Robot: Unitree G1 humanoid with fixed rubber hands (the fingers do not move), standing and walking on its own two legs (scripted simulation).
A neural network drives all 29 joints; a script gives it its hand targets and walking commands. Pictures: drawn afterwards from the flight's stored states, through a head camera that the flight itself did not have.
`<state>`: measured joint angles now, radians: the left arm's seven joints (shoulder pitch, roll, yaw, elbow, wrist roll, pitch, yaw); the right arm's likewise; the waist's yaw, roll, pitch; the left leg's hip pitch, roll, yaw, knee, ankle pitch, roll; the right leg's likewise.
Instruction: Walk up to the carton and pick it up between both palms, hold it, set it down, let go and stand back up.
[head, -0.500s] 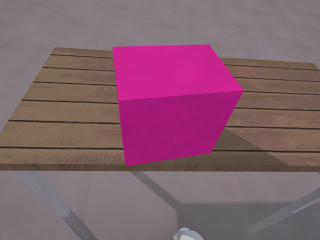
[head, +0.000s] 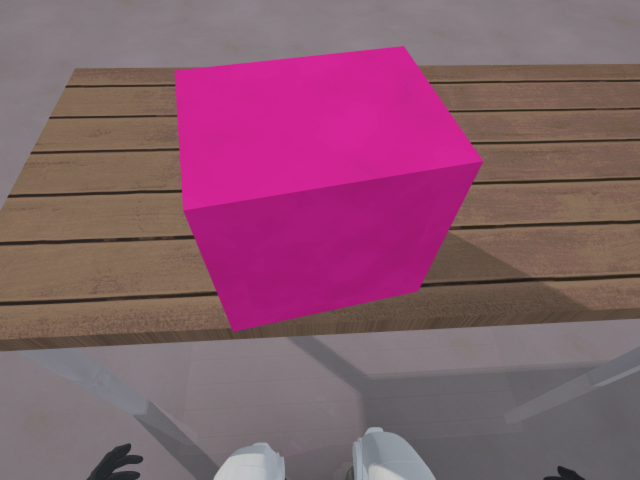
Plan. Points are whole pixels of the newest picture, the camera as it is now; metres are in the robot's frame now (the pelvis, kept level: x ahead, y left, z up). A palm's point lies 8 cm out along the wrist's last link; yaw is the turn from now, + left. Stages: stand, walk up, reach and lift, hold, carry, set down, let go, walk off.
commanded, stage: walk up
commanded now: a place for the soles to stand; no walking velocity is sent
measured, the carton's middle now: (313, 196) +0.46 +0.03 +0.06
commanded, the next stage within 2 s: none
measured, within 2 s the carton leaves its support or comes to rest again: neither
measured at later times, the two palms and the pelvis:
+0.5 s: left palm out of the picture +0.07 +0.29 -0.10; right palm out of the picture +0.10 -0.32 -0.08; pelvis -0.02 -0.01 +0.00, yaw +0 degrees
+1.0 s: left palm out of the picture +0.08 +0.28 -0.11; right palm (598, 468) +0.15 -0.32 -0.06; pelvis +0.01 -0.01 +0.01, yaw +0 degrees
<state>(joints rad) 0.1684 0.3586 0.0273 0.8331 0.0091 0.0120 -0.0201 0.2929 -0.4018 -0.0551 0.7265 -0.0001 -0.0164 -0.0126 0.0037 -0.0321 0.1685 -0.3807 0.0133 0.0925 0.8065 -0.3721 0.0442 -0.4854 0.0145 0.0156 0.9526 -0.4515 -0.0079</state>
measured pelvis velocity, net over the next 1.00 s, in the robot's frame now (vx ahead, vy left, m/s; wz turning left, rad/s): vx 0.01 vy -0.01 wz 0.00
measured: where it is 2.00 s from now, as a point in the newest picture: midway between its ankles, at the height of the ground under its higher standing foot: outside the picture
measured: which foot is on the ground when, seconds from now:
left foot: down 0.00-1.00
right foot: up 0.00-0.08, down 0.10-1.00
